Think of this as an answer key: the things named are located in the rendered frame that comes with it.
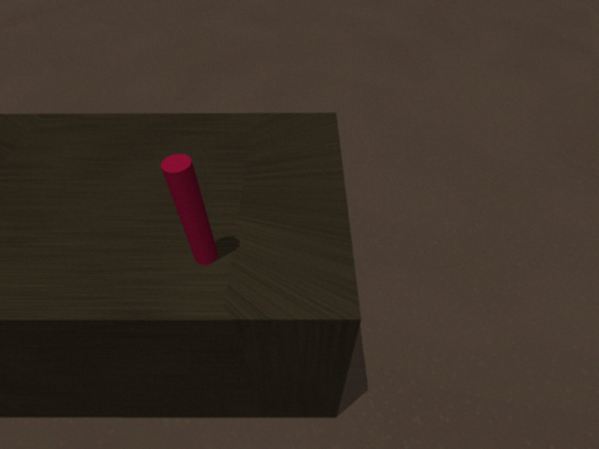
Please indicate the can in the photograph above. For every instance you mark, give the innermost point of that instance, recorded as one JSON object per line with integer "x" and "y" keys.
{"x": 182, "y": 182}

